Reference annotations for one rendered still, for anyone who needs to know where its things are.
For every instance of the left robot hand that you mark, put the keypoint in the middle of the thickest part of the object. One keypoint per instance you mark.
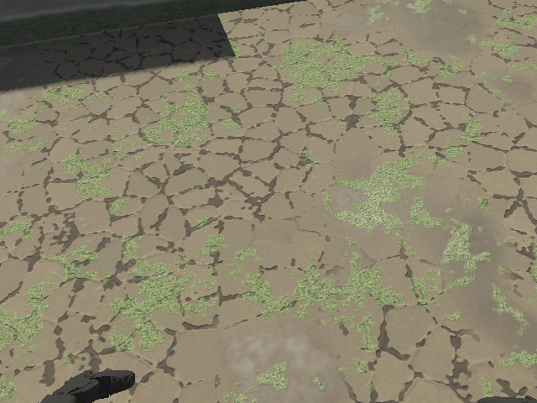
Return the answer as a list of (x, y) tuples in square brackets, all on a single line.
[(88, 387)]

